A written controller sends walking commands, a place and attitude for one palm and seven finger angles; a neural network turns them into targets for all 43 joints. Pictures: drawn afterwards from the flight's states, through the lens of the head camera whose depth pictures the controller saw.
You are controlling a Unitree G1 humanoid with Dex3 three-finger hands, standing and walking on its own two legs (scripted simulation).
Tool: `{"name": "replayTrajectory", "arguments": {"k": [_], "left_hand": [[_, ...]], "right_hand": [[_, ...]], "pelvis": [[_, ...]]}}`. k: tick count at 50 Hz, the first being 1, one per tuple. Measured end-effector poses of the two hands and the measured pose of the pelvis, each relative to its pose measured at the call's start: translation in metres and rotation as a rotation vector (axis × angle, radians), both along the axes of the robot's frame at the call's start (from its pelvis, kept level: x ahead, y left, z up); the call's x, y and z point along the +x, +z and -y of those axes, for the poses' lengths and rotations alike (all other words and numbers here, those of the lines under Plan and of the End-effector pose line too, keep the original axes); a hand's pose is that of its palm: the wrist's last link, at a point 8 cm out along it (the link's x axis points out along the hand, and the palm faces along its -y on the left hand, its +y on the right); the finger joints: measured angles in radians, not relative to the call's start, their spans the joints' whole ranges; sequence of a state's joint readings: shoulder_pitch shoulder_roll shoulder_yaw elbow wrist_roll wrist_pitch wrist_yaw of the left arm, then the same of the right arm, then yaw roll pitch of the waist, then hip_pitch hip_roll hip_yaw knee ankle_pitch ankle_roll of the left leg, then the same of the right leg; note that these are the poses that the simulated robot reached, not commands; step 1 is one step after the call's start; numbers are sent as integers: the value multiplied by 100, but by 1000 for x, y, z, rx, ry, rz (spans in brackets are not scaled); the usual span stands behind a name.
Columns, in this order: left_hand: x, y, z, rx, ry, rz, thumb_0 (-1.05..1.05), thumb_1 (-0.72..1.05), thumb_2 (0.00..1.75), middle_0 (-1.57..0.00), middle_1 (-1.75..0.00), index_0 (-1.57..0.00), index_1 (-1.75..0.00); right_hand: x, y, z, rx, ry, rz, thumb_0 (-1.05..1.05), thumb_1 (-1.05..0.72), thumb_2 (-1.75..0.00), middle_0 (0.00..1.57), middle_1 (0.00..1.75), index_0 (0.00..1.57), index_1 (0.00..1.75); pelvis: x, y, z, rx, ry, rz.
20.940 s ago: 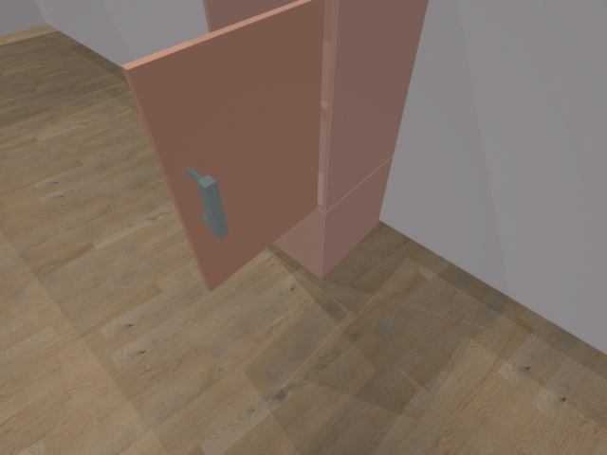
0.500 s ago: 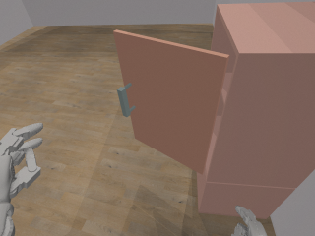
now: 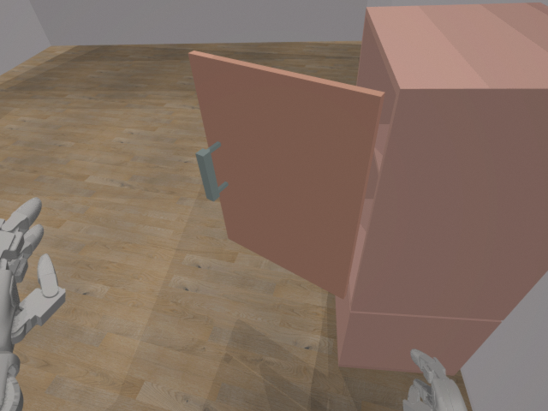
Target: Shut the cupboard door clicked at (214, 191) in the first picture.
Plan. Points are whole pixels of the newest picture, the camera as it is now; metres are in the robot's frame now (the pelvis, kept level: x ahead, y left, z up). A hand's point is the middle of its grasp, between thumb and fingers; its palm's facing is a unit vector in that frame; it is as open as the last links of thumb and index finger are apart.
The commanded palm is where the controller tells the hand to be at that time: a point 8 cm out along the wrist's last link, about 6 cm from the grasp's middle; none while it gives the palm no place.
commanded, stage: step back with the hand held close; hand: left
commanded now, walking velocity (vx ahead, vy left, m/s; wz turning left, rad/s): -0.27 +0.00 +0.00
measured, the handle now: (214, 171) +0.66 +0.24 -0.03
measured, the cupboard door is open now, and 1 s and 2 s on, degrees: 61 61 61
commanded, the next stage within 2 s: stop stepping back and stand still in 1.80 s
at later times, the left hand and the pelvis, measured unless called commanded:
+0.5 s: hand (40, 295) +0.19 +0.29 +0.16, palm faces +0.36 -0.78 -0.51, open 7.4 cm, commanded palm +0.13 +0.33 +0.17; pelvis -0.03 +0.03 -0.01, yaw -2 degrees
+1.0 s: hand (19, 343) +0.14 +0.28 +0.15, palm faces +0.43 -0.78 -0.46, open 7.5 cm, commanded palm +0.06 +0.32 +0.17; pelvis -0.08 +0.02 -0.03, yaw +0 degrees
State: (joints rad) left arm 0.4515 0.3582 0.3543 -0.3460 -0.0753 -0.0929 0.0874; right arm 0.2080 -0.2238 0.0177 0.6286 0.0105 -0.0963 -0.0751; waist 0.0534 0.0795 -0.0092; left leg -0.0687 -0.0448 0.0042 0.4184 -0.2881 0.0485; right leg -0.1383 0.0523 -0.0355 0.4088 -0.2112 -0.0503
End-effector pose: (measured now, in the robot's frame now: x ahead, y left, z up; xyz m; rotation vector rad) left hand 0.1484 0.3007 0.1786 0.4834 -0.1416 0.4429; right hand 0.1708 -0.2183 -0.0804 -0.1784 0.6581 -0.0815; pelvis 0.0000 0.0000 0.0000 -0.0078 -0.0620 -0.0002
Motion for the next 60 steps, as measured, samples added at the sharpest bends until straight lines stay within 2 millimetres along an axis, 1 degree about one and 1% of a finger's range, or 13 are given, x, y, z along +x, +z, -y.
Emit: {"name": "replayTrajectory", "arguments": {"k": [6,12,16,19,23,28,35,41,46,51,56,60], "left_hand": [[4,-5,-4,29,4,-16,1,89,89,-21,-30,-21,-30],[13,-13,-6,43,-47,-41,1,89,89,-21,-30,-21,-30],[18,-9,-13,82,-81,-41,1,88,89,-21,-30,-21,-30],[17,-3,-19,113,-97,-23,1,88,89,-21,-30,-21,-30],[9,1,-25,130,-110,4,1,88,89,-21,-30,-21,-30],[-9,-5,-31,115,-102,21,1,88,89,-21,-30,-21,-30],[-35,-11,-37,100,-52,65,1,88,89,-21,-30,-21,-30],[-48,-11,-34,109,-26,117,1,88,89,-21,-30,-21,-30],[-52,-10,-23,118,-56,141,1,88,89,-21,-30,-21,-30],[-55,-7,-16,145,-112,155,1,88,89,-21,-30,-21,-30],[-65,-2,-20,203,-142,152,1,88,89,-21,-30,-21,-30],[-74,6,-29,217,-108,159,1,88,89,-21,-30,-21,-30]], "right_hand": [[-7,-7,8,-3,-31,-47,2,-90,-90,20,30,20,30],[-22,-11,19,-42,-100,-115,2,-91,-90,20,30,20,30],[-30,-9,19,-62,-143,-130,2,-91,-90,20,30,20,30],[-34,-6,16,-68,-160,-122,2,-91,-90,20,30,20,30],[-40,0,9,-69,-165,-97,2,-91,-90,20,30,20,30],[-51,4,0,-71,-156,-68,2,-91,-90,20,30,20,30],[-71,-2,-7,-87,-121,-75,1,-90,-90,20,30,21,30],[-85,-10,-4,-92,-93,-98,2,-90,-90,20,30,21,30],[-94,-13,3,-98,-90,-107,2,-90,-90,20,30,21,30],[-104,-12,11,-109,-101,-121,2,-90,-90,20,30,21,30],[-113,-6,12,-126,-119,-115,2,-90,-90,20,30,21,30],[-115,-5,8,-133,-119,-97,2,-90,-90,20,30,21,30]], "pelvis": [[-1,-2,-3,-16,-1,-52],[-2,-4,-13,-11,-9,-90],[-4,-5,-20,-1,-19,-97],[-9,-7,-25,2,-27,-98],[-20,-9,-30,6,-37,-94],[-34,-12,-35,6,-44,-87],[-51,-17,-36,2,-22,-69],[-62,-22,-29,0,-10,-61],[-70,-25,-24,-1,-6,-69],[-78,-25,-22,-4,7,-87],[-84,-25,-25,-7,2,-93],[-86,-22,-26,-31,9,-86]]}}
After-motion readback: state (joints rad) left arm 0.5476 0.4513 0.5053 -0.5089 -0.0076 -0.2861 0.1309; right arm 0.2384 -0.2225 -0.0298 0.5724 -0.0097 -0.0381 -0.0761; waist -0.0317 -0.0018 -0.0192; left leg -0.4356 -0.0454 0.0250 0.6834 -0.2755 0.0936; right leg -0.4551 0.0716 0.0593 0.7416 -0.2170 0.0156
